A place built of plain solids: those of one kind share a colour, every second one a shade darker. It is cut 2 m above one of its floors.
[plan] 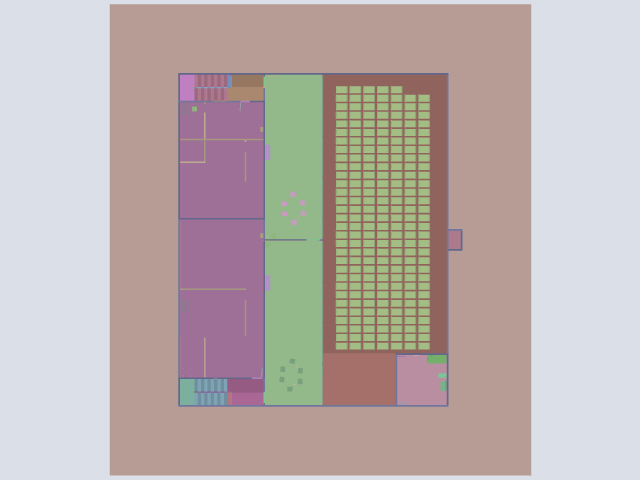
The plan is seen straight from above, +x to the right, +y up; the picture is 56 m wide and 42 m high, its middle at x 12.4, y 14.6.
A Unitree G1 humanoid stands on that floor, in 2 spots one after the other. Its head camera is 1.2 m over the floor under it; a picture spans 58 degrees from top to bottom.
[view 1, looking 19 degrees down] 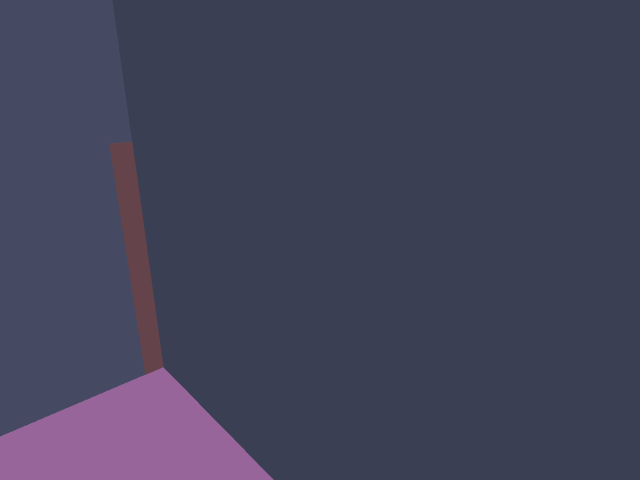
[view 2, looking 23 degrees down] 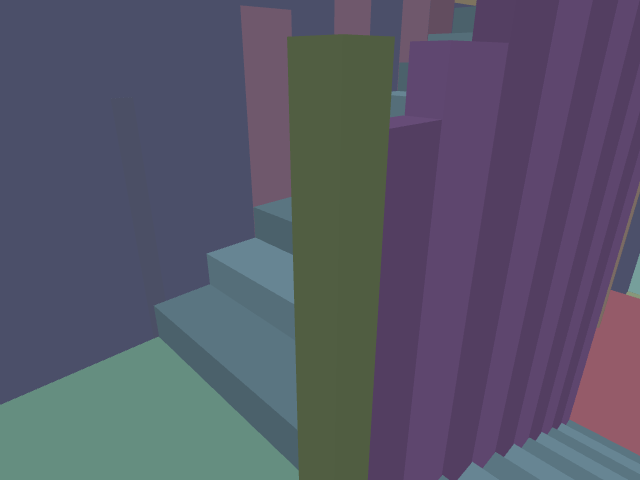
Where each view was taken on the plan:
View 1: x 0.79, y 28.52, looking -133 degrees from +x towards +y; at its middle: wall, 0.97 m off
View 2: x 0.79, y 0.70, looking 46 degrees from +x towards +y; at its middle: stair_north_newel_turn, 0.87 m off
